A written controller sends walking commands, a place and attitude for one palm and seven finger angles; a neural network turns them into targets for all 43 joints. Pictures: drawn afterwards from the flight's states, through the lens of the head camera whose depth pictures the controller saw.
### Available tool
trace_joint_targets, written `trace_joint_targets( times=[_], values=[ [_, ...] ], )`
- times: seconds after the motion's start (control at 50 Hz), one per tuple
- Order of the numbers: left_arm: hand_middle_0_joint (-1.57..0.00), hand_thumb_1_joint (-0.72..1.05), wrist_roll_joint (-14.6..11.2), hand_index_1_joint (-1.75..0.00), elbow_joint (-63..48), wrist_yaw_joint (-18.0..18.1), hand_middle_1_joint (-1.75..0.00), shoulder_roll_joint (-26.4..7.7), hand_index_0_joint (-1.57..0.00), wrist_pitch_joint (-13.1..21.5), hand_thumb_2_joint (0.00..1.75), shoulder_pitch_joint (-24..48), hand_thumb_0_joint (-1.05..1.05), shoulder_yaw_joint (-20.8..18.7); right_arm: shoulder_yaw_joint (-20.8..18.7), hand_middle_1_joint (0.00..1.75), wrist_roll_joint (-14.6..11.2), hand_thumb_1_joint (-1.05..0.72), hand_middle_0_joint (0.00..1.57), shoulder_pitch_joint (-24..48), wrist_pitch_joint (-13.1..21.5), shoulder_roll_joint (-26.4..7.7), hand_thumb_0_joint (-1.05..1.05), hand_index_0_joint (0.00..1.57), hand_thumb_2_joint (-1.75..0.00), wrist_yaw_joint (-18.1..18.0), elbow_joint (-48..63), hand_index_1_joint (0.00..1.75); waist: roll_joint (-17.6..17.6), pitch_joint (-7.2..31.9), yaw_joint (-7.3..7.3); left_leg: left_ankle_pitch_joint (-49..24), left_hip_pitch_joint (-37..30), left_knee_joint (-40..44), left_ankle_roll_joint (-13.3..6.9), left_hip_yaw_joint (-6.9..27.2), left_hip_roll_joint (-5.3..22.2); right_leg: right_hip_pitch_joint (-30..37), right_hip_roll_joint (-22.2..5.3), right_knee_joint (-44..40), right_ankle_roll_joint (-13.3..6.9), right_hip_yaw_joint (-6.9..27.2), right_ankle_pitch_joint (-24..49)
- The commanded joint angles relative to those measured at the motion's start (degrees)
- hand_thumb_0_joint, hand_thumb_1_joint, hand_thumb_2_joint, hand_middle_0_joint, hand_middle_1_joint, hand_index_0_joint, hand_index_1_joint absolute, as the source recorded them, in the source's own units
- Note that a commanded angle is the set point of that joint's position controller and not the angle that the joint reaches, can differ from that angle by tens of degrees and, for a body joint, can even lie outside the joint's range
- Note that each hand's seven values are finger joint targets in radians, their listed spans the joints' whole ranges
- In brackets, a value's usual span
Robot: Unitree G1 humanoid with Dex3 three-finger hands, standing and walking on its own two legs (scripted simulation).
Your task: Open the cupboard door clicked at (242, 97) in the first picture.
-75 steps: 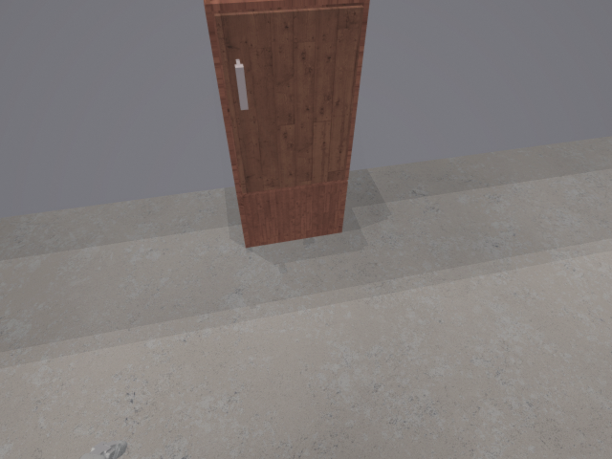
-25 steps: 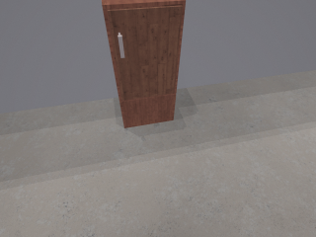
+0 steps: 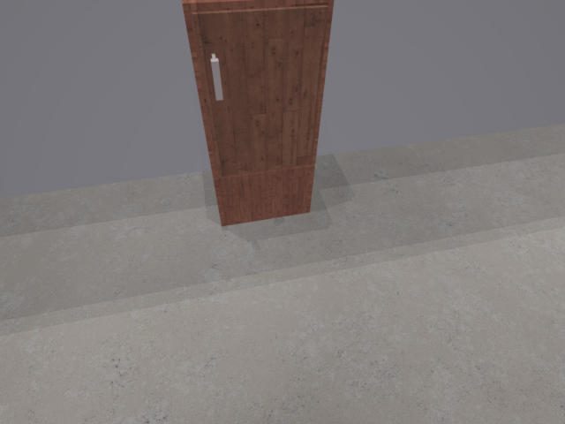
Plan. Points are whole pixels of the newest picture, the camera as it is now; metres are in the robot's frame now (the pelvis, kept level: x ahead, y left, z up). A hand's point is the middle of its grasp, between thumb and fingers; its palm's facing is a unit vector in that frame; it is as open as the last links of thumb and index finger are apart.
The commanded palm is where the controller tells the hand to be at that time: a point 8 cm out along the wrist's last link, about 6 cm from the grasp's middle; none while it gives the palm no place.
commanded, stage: walk to a spot facing it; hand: left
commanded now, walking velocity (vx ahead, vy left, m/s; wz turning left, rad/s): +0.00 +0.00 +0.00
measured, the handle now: (216, 76) +1.05 +0.27 -0.02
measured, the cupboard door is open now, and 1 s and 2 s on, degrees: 0 0 0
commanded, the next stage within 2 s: turn to face it in 1.24 s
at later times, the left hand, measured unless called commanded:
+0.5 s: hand out of the picture +0.10 +0.15 -0.18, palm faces -0.12 -0.97 -0.23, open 7.3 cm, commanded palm none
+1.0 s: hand (214, 324) +0.34 +0.16 -0.20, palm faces -0.37 -0.91 -0.19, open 7.3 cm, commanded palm none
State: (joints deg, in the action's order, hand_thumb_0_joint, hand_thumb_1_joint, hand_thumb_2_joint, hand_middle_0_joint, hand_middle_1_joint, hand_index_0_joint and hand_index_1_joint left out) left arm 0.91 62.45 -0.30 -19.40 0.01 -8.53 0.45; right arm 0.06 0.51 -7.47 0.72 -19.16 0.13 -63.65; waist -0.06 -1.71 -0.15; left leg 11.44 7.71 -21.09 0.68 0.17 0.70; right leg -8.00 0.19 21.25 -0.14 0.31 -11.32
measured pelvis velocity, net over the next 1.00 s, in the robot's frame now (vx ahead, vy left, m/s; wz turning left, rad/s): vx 0.28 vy -0.03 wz -0.52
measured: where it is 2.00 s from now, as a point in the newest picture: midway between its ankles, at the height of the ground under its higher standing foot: (311, 397)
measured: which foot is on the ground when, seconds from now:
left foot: down 0.00-0.42, up 0.44-0.88, down 0.90-1.00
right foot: down 0.00-0.92, up 0.94-1.00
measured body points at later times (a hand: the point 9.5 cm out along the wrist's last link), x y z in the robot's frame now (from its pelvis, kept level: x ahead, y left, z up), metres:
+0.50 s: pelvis +0.07 -0.04 -0.02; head +0.08 -0.06 +0.43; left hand +0.11 +0.20 -0.16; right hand +0.02 -0.29 -0.18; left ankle +0.02 +0.10 -0.69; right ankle +0.05 -0.12 -0.75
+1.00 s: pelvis +0.28 -0.03 -0.02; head +0.32 -0.01 +0.42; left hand +0.36 +0.21 -0.19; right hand +0.31 -0.29 -0.14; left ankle +0.38 +0.03 -0.75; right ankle +0.11 -0.09 -0.66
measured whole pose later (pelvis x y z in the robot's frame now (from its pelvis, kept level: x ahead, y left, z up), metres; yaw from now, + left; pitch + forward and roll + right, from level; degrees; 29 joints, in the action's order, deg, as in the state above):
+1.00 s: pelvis +0.28 -0.03 -0.02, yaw -30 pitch -1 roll -1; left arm 1.1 59.8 0.0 -12.8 0.3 -21.7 -5.1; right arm -0.7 1.1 -5.7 3.9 -8.2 0.1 -51.5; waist -2.7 -3.5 -3.5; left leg 15.6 21.9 -38.3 -2.4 -10.1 5.5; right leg -18.1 2.2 66.7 -0.5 3.6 -28.5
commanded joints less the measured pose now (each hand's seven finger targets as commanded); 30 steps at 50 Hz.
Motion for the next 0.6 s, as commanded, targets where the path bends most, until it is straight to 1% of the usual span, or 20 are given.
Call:
trace_joint_targets(
  times=[0.0,0.02,0.04,0.08,0.14,0.18,0.2,0.22,0.24,0.28,0.32,0.34,0.36,0.38,0.4,0.42,0.44,0.48,0.54,0.58],
  values=[
    [-0.20,0.90,-0.2,-0.30,-3.8,0.9,-0.30,-11.6,-0.20,1.6,0.90,1.9,0.00,-2.3,-2.0,0.30,-0.1,-0.90,0.20,2.6,1.3,-11.5,0.00,0.20,-0.90,-0.9,3.7,0.30,0.1,3.5,-0.03,-7.4,-0.8,3.4,-2.1,5.4,6.1,-0.1,-7.2,-3.6,-1.6,5.8,6.7],
    [-0.20,0.90,-0.3,-0.30,-3.7,0.9,-0.30,-11.7,-0.20,1.6,0.90,2.1,0.00,-2.2,-2.0,0.30,-0.1,-0.90,0.20,2.6,1.3,-11.6,0.00,0.20,-0.90,-0.9,3.6,0.30,-0.2,3.4,0.03,-7.4,-0.7,3.5,-2.0,5.3,6.1,0.0,-7.1,-3.7,-1.5,5.8,6.8],
    [-0.20,0.90,-0.4,-0.30,-3.1,1.0,-0.30,-8.4,-0.20,1.1,0.90,0.6,0.00,-1.6,-1.3,0.30,0.1,-0.90,0.20,1.2,1.0,-8.5,0.00,0.20,-0.90,-0.9,2.9,0.30,0.0,4.4,0.12,-5.8,-1.5,3.0,-1.4,4.4,6.2,-0.1,-6.9,-3.7,-1.2,6.1,5.1],
    [-0.20,0.90,-0.1,-0.30,-2.6,0.9,-0.30,-5.0,-0.20,-0.1,0.90,-2.3,0.00,-1.2,-0.8,0.30,0.5,-0.90,0.20,-2.0,0.1,-4.7,0.00,0.20,-0.90,-0.8,2.3,0.30,-0.4,3.1,0.05,3.1,-1.1,1.0,-0.9,2.6,5.8,-2.9,-5.9,-2.9,-1.1,7.0,-4.6],
    [-0.20,0.90,0.3,-0.30,-4.3,-0.1,-0.30,-5.3,-0.20,-1.2,0.90,-3.3,0.00,-2.2,-1.9,0.30,0.9,-0.90,0.20,-3.4,-0.5,-6.2,0.00,0.20,-0.90,-0.8,3.5,0.30,0.9,-3.7,0.20,19.5,2.9,2.8,-1.9,3.4,6.7,-10.8,-3.4,-1.4,-2.0,8.4,-18.1],
    [-0.20,0.90,0.5,-0.30,-6.1,-0.7,-0.30,-4.9,-0.20,-1.3,0.90,-3.9,0.00,-2.8,-2.9,0.30,0.8,-0.90,0.20,-5.2,-0.4,-8.1,0.00,0.20,-0.90,-0.9,4.5,0.30,4.1,-5.3,0.67,25.9,2.1,5.3,-4.0,6.9,10.2,-15.7,-0.6,5.2,-1.8,6.1,-19.2],
    [-0.20,0.90,0.4,-0.30,-6.9,-1.0,-0.30,-3.5,-0.20,-1.0,0.90,-4.3,0.00,-2.9,-3.6,0.30,0.7,-0.90,0.20,-6.3,-0.1,-9.1,0.00,0.20,-0.90,-1.0,4.9,0.30,6.9,-5.4,1.09,28.0,0.8,7.9,-6.0,10.5,13.6,-18.4,1.3,11.7,-1.3,2.9,-16.8],
    [-0.20,0.90,0.4,-0.30,-7.7,-1.3,-0.30,-2.0,-0.20,-0.8,0.90,-4.0,0.00,-3.1,-4.3,0.30,0.6,-0.90,0.20,-6.7,0.3,-10.1,0.00,0.20,-0.90,-1.1,5.2,0.30,10.4,-5.6,1.33,26.7,0.0,10.3,-8.5,13.3,18.1,-20.4,1.6,19.9,-0.7,-0.9,-13.8],
    [-0.20,0.90,0.4,-0.30,-9.0,-1.5,-0.30,-1.2,-0.20,-0.7,0.90,-2.4,0.00,-3.3,-4.6,0.30,0.6,-0.90,0.20,-7.6,0.8,-9.6,0.00,0.20,-0.90,-1.1,5.6,0.30,10.2,-5.4,1.87,20.9,-2.5,10.9,-10.6,13.8,20.4,-23.5,-0.4,24.6,-0.4,-0.9,-16.2],
    [-0.20,0.90,0.4,-0.30,-10.5,-2.0,-0.30,-0.5,-0.20,-0.1,0.90,-1.3,0.00,-3.7,-4.8,0.30,0.7,-0.90,0.20,-8.4,1.6,-8.3,0.00,0.20,-0.90,-1.2,5.8,0.30,7.7,-4.4,1.94,11.3,-4.7,8.2,-11.2,10.3,21.6,-24.8,-3.2,25.1,-0.3,-0.4,-17.4],
    [-0.20,0.90,0.4,-0.30,-9.8,-2.3,-0.30,1.7,-0.20,0.4,0.90,-4.9,0.00,-4.0,-4.7,0.30,1.0,-0.90,0.20,-6.4,1.7,-6.9,0.00,0.20,-0.90,-1.2,6.4,0.30,6.8,-3.4,-0.20,3.3,-1.2,3.4,-8.7,2.9,19.4,-16.8,-3.5,19.5,-0.4,-2.9,-15.2],
    [-0.20,0.90,0.4,-0.30,-8.5,-2.4,-0.30,2.4,-0.20,0.6,0.90,-9.1,0.00,-4.1,-4.6,0.30,1.0,-0.90,0.20,-5.5,1.7,-6.4,0.00,0.20,-0.90,-1.2,6.4,0.30,5.8,-1.7,-2.01,2.4,2.1,-2.3,-6.7,-1.2,17.1,-9.3,-2.1,14.3,-0.6,-5.0,-10.6],
    [-0.20,0.90,0.6,-0.30,-6.1,-2.2,-0.30,1.8,-0.20,0.9,0.90,-15.8,0.00,-4.6,-4.6,0.30,0.8,-0.90,0.20,-4.4,1.6,-5.6,0.00,0.20,-0.90,-1.1,6.9,0.30,2.9,0.5,-5.07,5.0,7.5,-12.2,-4.4,-5.5,13.5,0.6,0.0,8.9,-1.0,-6.6,-4.4],
    [-0.20,0.90,1.0,-0.30,-4.3,-1.4,-0.30,-4.3,-0.20,1.8,0.90,-23.0,0.00,-5.8,-3.8,0.30,0.1,-0.90,0.20,-3.7,1.5,-1.9,0.00,0.20,-0.90,-0.5,8.5,0.30,-13.9,2.5,-8.11,13.0,21.2,-30.2,-0.8,-11.0,7.7,11.0,-9.3,-1.1,-4.5,10.1,-11.1],
    [-0.20,0.90,0.4,-0.30,-3.7,-0.3,-0.30,-8.6,-0.20,2.3,0.90,-27.2,0.00,-6.7,-2.9,0.30,0.3,-0.90,0.20,0.7,2.0,0.9,0.00,0.20,-0.90,0.0,12.3,0.30,-22.9,0.6,-8.89,23.3,34.1,-44.8,0.9,-9.2,1.8,12.0,-21.3,-10.0,-10.2,35.2,-7.4],
    [-0.20,0.90,-0.2,-0.30,-4.0,0.6,-0.30,-7.7,-0.20,2.4,0.90,-26.9,0.00,-6.7,-3.4,0.30,0.5,-0.90,0.20,2.3,2.3,-0.9,0.00,0.20,-0.90,-0.1,12.9,0.30,-14.3,0.5,-8.17,19.3,35.9,-47.9,0.1,-2.3,4.2,12.9,-21.5,-9.6,-12.8,34.8,-5.1],
    [-0.20,0.90,-0.3,-0.30,-4.6,0.6,-0.30,-5.4,-0.20,2.8,0.90,-23.7,0.00,-6.2,-3.7,0.30,0.3,-0.90,0.20,2.7,2.6,-0.9,0.00,0.20,-0.90,0.0,12.3,0.30,-10.9,-1.6,-6.73,13.7,35.4,-48.5,-0.2,-1.4,6.1,9.1,-19.2,-9.3,-12.7,31.2,-4.5],
    [-0.20,0.90,0.0,-0.30,-6.2,0.7,-0.30,-2.1,-0.20,3.1,0.90,-18.4,0.00,-5.4,-4.0,0.30,0.7,-0.90,0.20,1.9,2.4,0.3,0.00,0.20,-0.90,0.2,11.1,0.30,-3.3,-3.5,-3.65,8.5,32.7,-48.1,0.7,-0.5,7.7,2.4,-17.2,-9.1,-12.6,26.3,-4.5],
    [-0.20,0.90,0.4,-0.30,-6.3,0.7,-0.30,-0.5,-0.20,4.0,0.90,-17.6,0.00,-5.1,-4.0,0.30,0.9,-0.90,0.20,-1.5,1.4,2.6,0.00,0.20,-0.90,0.5,10.3,0.30,-2.2,-2.4,-0.95,3.4,30.6,-44.4,2.3,-1.8,7.3,0.2,-13.7,-8.9,-11.2,18.3,4.7],
    [-0.20,0.90,0.4,-0.30,-5.7,0.7,-0.30,0.0,-0.20,4.3,0.90,-18.5,0.00,-5.0,-4.2,0.30,0.8,-0.90,0.20,-1.1,1.1,3.4,0.00,0.20,-0.90,0.7,10.7,0.30,-2.8,-2.8,-0.83,0.4,31.0,-42.7,2.9,-2.1,7.0,-0.3,-12.1,-9.5,-10.6,16.5,5.6]
  ],
)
